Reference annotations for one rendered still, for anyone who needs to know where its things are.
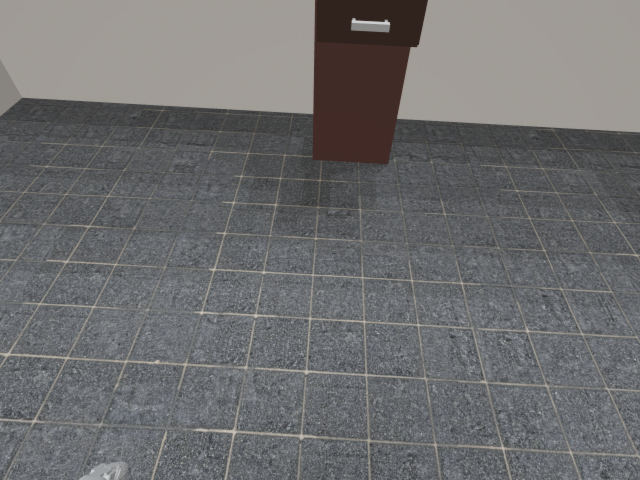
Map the handle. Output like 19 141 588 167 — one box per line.
351 18 390 32

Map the cabinet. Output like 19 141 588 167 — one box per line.
313 0 411 164

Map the drawer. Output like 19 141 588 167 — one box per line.
316 0 428 47

